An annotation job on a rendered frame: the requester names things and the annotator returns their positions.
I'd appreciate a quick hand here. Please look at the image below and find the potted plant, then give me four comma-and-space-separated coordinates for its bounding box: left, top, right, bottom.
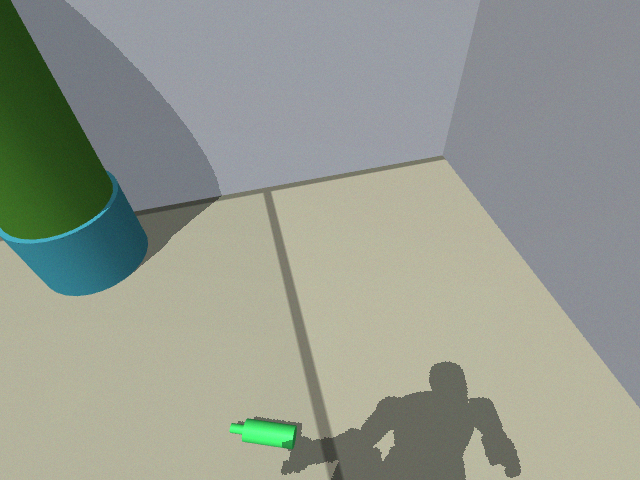
0, 0, 148, 296

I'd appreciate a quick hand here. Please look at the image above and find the bottle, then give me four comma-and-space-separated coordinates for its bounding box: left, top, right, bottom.
230, 418, 297, 449

